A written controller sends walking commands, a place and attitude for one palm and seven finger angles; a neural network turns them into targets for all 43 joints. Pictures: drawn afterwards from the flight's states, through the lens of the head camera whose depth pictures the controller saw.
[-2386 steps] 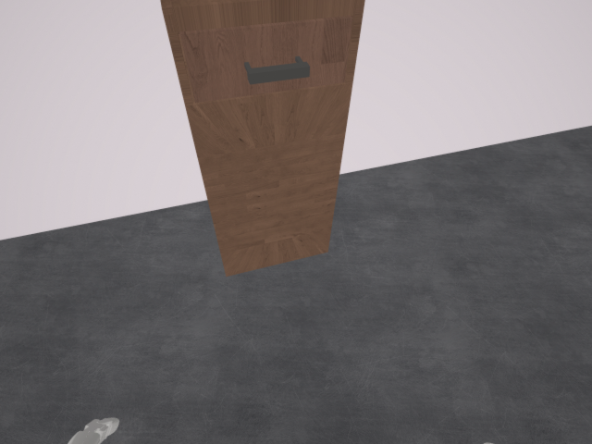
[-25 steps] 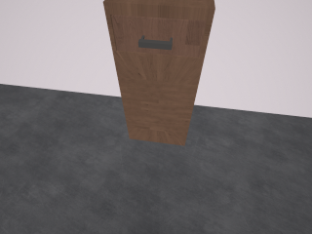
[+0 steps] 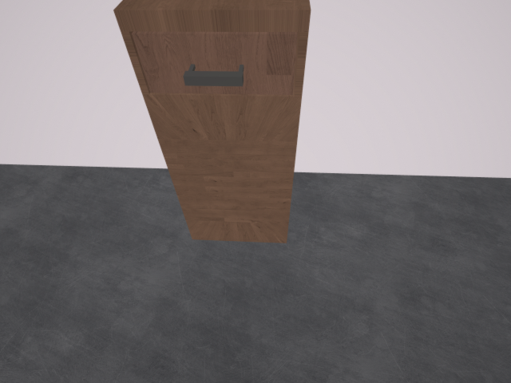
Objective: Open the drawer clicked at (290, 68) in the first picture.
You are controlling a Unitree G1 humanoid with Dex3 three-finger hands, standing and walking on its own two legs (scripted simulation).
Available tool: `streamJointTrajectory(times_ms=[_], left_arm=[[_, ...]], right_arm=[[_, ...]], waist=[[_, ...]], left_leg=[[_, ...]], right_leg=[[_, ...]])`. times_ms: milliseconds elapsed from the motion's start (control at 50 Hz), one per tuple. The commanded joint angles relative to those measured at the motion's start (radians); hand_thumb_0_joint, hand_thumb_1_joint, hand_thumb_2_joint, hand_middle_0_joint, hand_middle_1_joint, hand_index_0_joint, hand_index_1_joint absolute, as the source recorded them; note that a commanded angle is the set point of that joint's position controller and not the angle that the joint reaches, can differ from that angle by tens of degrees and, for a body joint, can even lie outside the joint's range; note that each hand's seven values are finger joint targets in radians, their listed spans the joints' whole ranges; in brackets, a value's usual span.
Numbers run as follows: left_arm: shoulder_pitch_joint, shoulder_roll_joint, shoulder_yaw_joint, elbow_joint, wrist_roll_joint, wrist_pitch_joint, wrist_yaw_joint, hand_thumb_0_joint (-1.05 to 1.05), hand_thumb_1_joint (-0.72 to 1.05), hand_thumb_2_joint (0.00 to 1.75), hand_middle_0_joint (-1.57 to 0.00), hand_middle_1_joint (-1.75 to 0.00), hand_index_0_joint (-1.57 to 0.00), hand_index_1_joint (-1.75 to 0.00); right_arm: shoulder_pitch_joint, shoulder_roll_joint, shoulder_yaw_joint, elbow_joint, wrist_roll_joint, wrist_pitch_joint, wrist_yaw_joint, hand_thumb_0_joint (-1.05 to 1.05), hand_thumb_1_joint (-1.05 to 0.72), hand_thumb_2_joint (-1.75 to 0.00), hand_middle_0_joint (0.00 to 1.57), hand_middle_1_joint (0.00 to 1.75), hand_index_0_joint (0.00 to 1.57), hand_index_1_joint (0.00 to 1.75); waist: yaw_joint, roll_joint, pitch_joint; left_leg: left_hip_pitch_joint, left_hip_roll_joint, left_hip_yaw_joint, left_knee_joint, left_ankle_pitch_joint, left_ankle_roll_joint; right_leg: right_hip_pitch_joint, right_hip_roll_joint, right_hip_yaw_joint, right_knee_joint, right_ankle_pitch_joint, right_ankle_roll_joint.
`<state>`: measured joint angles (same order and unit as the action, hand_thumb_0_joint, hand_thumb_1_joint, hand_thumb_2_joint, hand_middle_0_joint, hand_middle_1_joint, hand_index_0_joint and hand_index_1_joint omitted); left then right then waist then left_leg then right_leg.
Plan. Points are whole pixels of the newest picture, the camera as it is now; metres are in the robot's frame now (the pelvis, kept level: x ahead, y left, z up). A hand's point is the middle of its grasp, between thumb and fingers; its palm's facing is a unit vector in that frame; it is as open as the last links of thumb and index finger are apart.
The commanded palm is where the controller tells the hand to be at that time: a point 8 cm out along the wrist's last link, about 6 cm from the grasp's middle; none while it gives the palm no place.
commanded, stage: take the last steps up to it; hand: left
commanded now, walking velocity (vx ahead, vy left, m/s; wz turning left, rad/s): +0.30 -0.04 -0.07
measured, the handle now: (215, 73) +0.77 +0.13 +0.09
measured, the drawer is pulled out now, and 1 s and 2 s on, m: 0.00 0.00 0.00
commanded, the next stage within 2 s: come to a stop and stand still in 0.48 s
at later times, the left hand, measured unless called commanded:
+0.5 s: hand out of the picture +0.14 +0.18 -0.18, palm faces +0.02 -0.99 -0.13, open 7.4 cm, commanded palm none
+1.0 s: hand (191, 278) +0.36 +0.17 -0.17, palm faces +0.00 -0.98 -0.19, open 7.4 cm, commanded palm none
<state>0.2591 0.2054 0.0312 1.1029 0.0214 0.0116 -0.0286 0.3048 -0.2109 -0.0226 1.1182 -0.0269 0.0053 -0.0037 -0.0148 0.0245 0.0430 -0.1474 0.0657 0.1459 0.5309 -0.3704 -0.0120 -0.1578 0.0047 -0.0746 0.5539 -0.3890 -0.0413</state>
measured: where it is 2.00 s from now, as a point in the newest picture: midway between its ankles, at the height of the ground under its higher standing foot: outside the picture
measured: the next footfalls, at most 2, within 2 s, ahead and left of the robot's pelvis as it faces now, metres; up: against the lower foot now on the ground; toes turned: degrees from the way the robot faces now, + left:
left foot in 0.36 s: +0.29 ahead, +0.11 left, +0.00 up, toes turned +2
right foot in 0.76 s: +0.33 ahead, -0.16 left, +0.00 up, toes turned -7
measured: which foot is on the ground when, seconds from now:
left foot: down 0.00-0.00, up 0.02-0.34, down 0.36-1.00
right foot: down 0.00-0.38, up 0.40-0.74, down 0.76-1.00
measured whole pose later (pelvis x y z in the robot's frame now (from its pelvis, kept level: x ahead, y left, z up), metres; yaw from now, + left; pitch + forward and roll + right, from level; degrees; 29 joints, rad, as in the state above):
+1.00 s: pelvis +0.26 +0.00 +0.00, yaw -1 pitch +1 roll +0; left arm 0.11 0.15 0.04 0.98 0.02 0.02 0.04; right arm 0.22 -0.17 -0.05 1.05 0.00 0.05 -0.02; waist -0.02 -0.01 0.12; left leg -0.33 0.00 0.03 0.78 -0.51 -0.04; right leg -0.32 -0.09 -0.08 0.53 -0.22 0.03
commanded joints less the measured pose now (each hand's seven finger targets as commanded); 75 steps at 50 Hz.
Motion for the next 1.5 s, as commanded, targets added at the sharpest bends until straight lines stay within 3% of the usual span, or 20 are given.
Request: streamJointTrajectory(times_ms=[0,60,240,300,320,340,360,380,420,520,680,760,820,860,1000,1040,1160,1300,1400,1480], left_arm=[[0.329,0.189,0.047,0.051,-0.005,-0.048,0.045,0.00,0.90,0.90,-0.20,-0.30,-0.20,-0.30],[0.300,0.115,0.040,0.033,-0.007,-0.061,0.062,0.00,0.90,0.90,-0.20,-0.30,-0.20,-0.30],[0.267,0.057,0.025,0.049,-0.005,-0.084,0.059,0.00,0.90,0.90,-0.20,-0.30,-0.20,-0.30],[0.212,0.065,0.033,0.041,-0.014,-0.084,0.060,0.00,0.90,0.90,-0.20,-0.30,-0.20,-0.30],[0.233,0.040,0.032,0.030,-0.020,-0.082,0.057,0.00,0.90,0.90,-0.20,-0.30,-0.20,-0.30],[0.295,-0.015,0.019,0.006,-0.035,-0.077,0.047,0.00,0.90,0.90,-0.20,-0.30,-0.20,-0.30],[0.229,-0.007,0.015,-0.027,-0.026,-0.074,0.048,0.00,0.90,0.90,-0.20,-0.30,-0.20,-0.30],[0.198,-0.011,0.020,-0.048,-0.014,-0.070,0.047,0.00,0.90,0.90,-0.20,-0.30,-0.20,-0.30],[0.162,-0.033,0.022,-0.038,0.007,-0.048,0.039,0.00,0.90,0.90,-0.20,-0.30,-0.20,-0.30],[0.190,-0.062,0.017,-0.057,0.011,-0.015,0.027,0.00,0.90,0.90,-0.20,-0.30,-0.20,-0.30],[0.067,0.021,0.013,-0.104,0.003,-0.006,0.042,0.00,0.90,0.90,-0.20,-0.30,-0.20,-0.30],[0.038,0.159,0.027,-0.125,-0.001,-0.020,0.056,0.00,0.90,0.90,-0.20,-0.30,-0.20,-0.30],[0.024,0.160,0.040,-0.124,-0.003,-0.017,0.074,0.00,0.90,0.90,-0.20,-0.30,-0.20,-0.30],[0.021,0.166,0.052,-0.124,0.002,-0.010,0.086,0.00,0.90,0.90,-0.20,-0.30,-0.20,-0.30],[-0.085,0.136,0.064,-0.161,-0.011,0.010,0.076,0.00,0.90,0.90,-0.20,-0.30,-0.20,-0.30],[-0.073,0.050,0.043,-0.183,-0.019,0.033,0.074,0.00,0.90,0.90,-0.20,-0.30,-0.20,-0.30],[-0.019,0.056,0.043,-0.123,-0.004,0.034,0.053,0.00,0.90,0.90,-0.20,-0.30,-0.20,-0.30],[-0.050,0.059,0.025,-0.144,-0.001,0.030,0.040,0.00,0.90,0.90,-0.20,-0.30,-0.20,-0.30],[0.051,0.052,0.021,-0.105,-0.004,0.020,0.041,0.00,0.90,0.90,-0.20,-0.30,-0.20,-0.30],[0.020,0.140,0.014,-0.087,-0.003,-0.004,0.054,0.00,0.90,0.90,-0.20,-0.30,-0.20,-0.30]], right_arm=[[-0.173,-0.093,-0.026,-0.118,0.006,-0.032,-0.011,0.00,-0.90,-0.90,0.20,0.30,0.20,0.30],[-0.171,-0.042,-0.030,-0.107,0.010,-0.035,-0.006,0.00,-0.90,-0.90,0.20,0.30,0.20,0.30],[-0.182,0.019,-0.019,-0.123,0.014,-0.031,0.013,0.00,-0.90,-0.90,0.20,0.30,0.20,0.30],[0.060,-0.020,-0.029,-0.055,0.009,-0.043,-0.010,0.00,-0.90,-0.90,0.20,0.30,0.20,0.30],[0.190,-0.091,-0.046,-0.027,-0.001,-0.047,-0.023,0.00,-0.90,-0.90,0.20,0.30,0.20,0.30],[0.277,-0.182,-0.065,-0.018,-0.014,-0.052,-0.035,0.00,-0.90,-0.90,0.20,0.30,0.20,0.30],[0.270,-0.207,-0.069,-0.022,0.004,-0.043,-0.038,0.00,-0.90,-0.90,0.20,0.30,0.20,0.30],[0.164,-0.203,-0.069,-0.051,0.006,-0.038,-0.037,0.00,-0.90,-0.90,0.20,0.30,0.20,0.30],[0.031,-0.075,-0.034,-0.082,0.002,-0.051,-0.035,0.00,-0.90,-0.90,0.20,0.30,0.20,0.30],[0.016,-0.048,-0.031,-0.085,0.002,-0.072,-0.031,0.00,-0.90,-0.90,0.20,0.30,0.20,0.30],[0.008,-0.069,-0.026,-0.077,0.008,-0.031,-0.036,0.00,-0.90,-0.90,0.20,0.30,0.20,0.30],[0.098,-0.015,-0.028,-0.072,0.030,-0.005,-0.016,0.00,-0.90,-0.90,0.20,0.30,0.20,0.30],[0.085,-0.014,-0.034,-0.073,0.026,0.021,-0.023,0.00,-0.90,-0.90,0.20,0.30,0.20,0.30],[0.031,-0.028,-0.042,-0.101,0.029,0.027,-0.027,0.00,-0.90,-0.90,0.20,0.30,0.20,0.30],[0.107,-0.040,-0.042,-0.072,0.019,0.022,-0.020,0.00,-0.90,-0.90,0.20,0.30,0.20,0.30],[0.042,-0.175,-0.068,-0.120,-0.003,0.019,-0.033,0.00,-0.90,-0.90,0.20,0.30,0.20,0.30],[-0.057,-0.102,-0.031,-0.148,-0.002,-0.006,-0.058,0.00,-0.90,-0.90,0.20,0.30,0.20,0.30],[0.042,-0.144,-0.055,-0.107,0.000,-0.006,-0.060,0.00,-0.90,-0.90,0.20,0.30,0.20,0.30],[-0.003,-0.142,-0.055,-0.100,0.009,-0.003,-0.049,0.00,-0.90,-0.90,0.20,0.30,0.20,0.30],[-0.020,-0.032,-0.024,-0.092,0.022,0.003,-0.023,0.00,-0.90,-0.90,0.20,0.30,0.20,0.30]], waist=[[0.141,-0.300,0.087],[0.086,-0.082,0.063],[0.003,-0.147,0.062],[-0.114,-0.125,-0.026],[-0.159,-0.017,-0.122],[-0.144,0.221,-0.267],[-0.134,0.160,-0.247],[-0.091,0.088,-0.096],[-0.005,0.066,0.107],[0.043,0.044,-0.021],[0.039,0.067,-0.025],[0.002,-0.099,-0.084],[0.027,-0.292,-0.144],[0.050,-0.263,-0.141],[-0.025,-0.114,-0.142],[-0.014,0.265,-0.078],[0.024,0.068,-0.015],[-0.038,0.121,-0.091],[0.001,0.101,-0.099],[-0.016,-0.154,-0.010]], left_leg=[[-0.556,-0.020,-0.081,0.514,-0.234,0.017],[-0.600,0.030,-0.107,0.618,-0.107,0.007],[-0.366,-0.029,0.011,0.229,0.095,0.033],[0.005,-0.076,0.013,0.054,0.227,0.076],[0.229,0.049,-0.161,0.003,0.286,0.135],[0.413,0.349,-0.577,-0.112,0.362,0.272],[0.327,0.437,-0.717,-0.233,0.311,0.333],[0.147,0.437,-0.678,-0.295,0.115,0.344],[-0.182,0.310,-0.468,-0.361,0.023,0.218],[-0.177,0.201,-0.183,-0.320,0.277,0.167],[-0.138,0.168,-0.137,-0.156,0.479,0.112],[-0.167,-0.019,-0.062,0.050,0.116,0.004],[-0.211,-0.045,-0.081,0.291,-0.151,-0.010],[-0.279,-0.050,-0.140,0.405,-0.235,-0.012],[-0.007,0.000,-0.128,-0.127,0.244,-0.021],[-0.061,0.310,-0.460,-0.247,0.654,0.161],[-0.019,0.212,-0.291,-0.223,0.510,0.159],[0.163,0.263,-0.305,-0.192,0.676,0.176],[0.040,0.197,-0.247,-0.158,0.552,0.125],[-0.063,0.005,-0.109,-0.090,0.098,0.001]], right_leg=[[0.308,-0.356,0.505,-0.298,0.430,-0.163],[0.337,-0.312,0.350,-0.237,0.720,-0.196],[0.211,-0.193,0.133,-0.255,0.933,-0.126],[0.078,-0.151,0.061,-0.006,1.006,-0.072],[-0.085,-0.102,0.046,0.210,0.750,-0.037],[-0.282,0.037,-0.003,0.588,0.015,0.005],[-0.342,0.026,0.101,0.779,-0.186,-0.006],[-0.393,-0.028,0.111,0.836,-0.159,0.002],[-0.386,-0.093,0.106,0.783,0.017,0.020],[-0.274,-0.109,0.048,0.460,0.104,0.056],[-0.072,-0.057,0.002,-0.007,0.227,0.061],[0.016,-0.309,0.210,-0.074,0.882,-0.087],[0.087,-0.349,0.232,-0.103,1.060,-0.147],[0.134,-0.393,0.256,-0.108,1.160,-0.191],[-0.041,-0.246,0.090,0.014,0.626,-0.030],[-0.249,-0.029,0.036,0.288,-0.209,0.074],[-0.322,-0.026,0.134,0.452,-0.020,0.076],[-0.280,-0.037,0.082,0.226,-0.075,0.079],[-0.052,-0.024,0.033,-0.075,0.108,0.056],[-0.079,-0.232,0.223,-0.279,0.179,-0.038]])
